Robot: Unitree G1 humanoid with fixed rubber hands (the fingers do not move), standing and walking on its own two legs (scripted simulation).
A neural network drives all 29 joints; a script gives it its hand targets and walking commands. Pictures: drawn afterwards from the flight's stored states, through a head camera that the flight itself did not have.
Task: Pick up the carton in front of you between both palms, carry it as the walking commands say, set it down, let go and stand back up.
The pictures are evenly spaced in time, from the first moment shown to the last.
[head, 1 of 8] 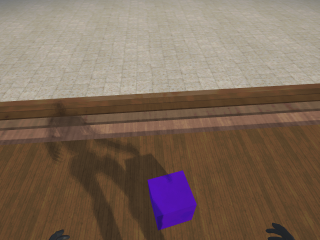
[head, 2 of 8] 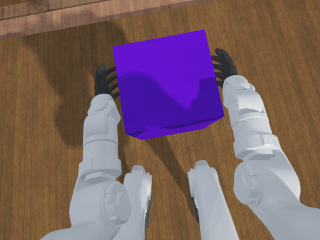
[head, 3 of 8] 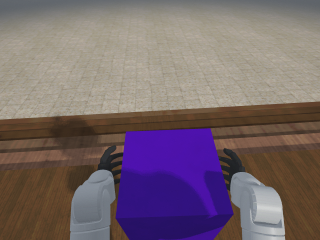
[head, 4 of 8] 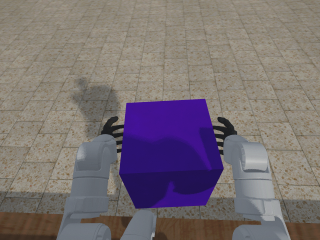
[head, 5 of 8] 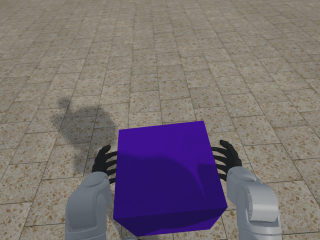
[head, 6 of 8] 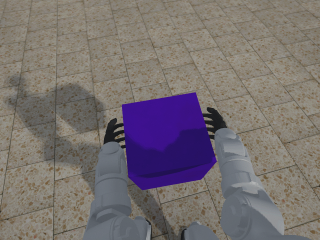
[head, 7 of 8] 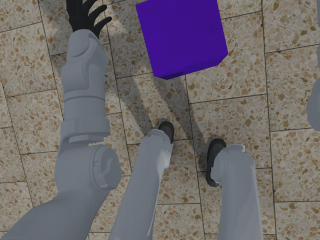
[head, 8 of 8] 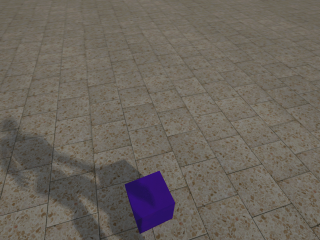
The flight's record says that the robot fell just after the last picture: no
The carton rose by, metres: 0.67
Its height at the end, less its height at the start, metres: -0.90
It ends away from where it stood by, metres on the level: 5.33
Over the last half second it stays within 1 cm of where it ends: yes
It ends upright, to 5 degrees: yes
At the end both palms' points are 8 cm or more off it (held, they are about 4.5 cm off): yes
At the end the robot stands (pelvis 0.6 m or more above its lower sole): yes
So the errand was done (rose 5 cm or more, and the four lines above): yes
